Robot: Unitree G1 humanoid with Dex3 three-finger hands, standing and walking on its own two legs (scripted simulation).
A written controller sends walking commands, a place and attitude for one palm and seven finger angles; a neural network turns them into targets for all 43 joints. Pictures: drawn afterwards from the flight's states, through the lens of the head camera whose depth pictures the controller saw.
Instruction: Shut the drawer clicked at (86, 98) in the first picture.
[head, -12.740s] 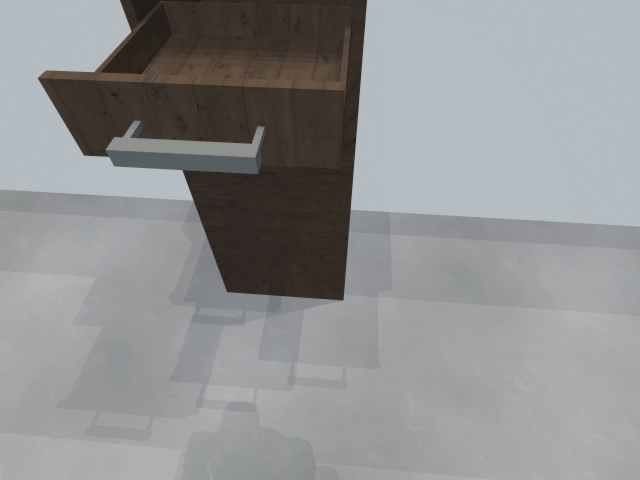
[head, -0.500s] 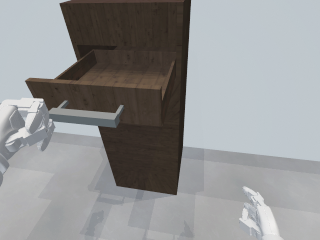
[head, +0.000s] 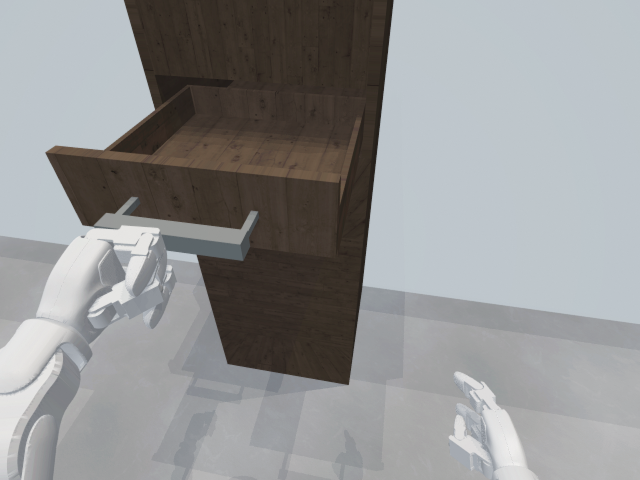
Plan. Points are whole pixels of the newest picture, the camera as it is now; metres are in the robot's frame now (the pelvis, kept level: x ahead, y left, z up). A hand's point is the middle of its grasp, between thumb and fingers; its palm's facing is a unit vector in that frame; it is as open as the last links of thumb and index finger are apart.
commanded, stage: bring the fist close to the handle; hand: left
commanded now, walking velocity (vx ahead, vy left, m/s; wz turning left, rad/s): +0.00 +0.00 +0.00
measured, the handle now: (181, 223) +0.35 +0.24 +0.17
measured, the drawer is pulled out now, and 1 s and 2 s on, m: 0.30 0.30 0.18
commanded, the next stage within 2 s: push the drawer shut in 0.80 s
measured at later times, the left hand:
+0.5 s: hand (184, 277) +0.27 +0.20 +0.17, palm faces +0.07 -0.99 -0.08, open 3.2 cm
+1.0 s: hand (178, 283) +0.25 +0.20 +0.17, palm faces +0.03 -1.00 -0.08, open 3.3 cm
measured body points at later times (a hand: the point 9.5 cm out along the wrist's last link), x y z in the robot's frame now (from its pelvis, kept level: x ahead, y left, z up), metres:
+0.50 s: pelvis +0.01 -0.03 +0.00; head -0.03 -0.05 +0.45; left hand +0.26 +0.25 +0.17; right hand +0.19 -0.26 -0.08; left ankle +0.02 +0.08 -0.74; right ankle +0.01 -0.10 -0.74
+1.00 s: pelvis +0.01 -0.03 +0.00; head -0.03 -0.05 +0.44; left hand +0.25 +0.25 +0.18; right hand +0.21 -0.26 -0.07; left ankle +0.02 +0.08 -0.74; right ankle +0.01 -0.10 -0.74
